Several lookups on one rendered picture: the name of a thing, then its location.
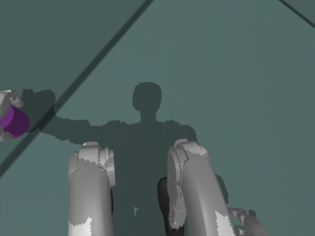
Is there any right robot foot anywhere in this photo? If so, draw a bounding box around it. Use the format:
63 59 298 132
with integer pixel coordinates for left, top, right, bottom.
157 177 184 236

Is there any right robot hand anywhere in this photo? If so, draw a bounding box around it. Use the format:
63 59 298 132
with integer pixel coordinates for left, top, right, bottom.
228 207 270 236

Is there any left robot hand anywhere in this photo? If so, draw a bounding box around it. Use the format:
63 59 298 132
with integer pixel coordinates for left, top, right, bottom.
0 89 24 141

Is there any mug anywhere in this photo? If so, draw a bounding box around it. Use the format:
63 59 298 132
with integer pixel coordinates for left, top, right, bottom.
0 105 30 139

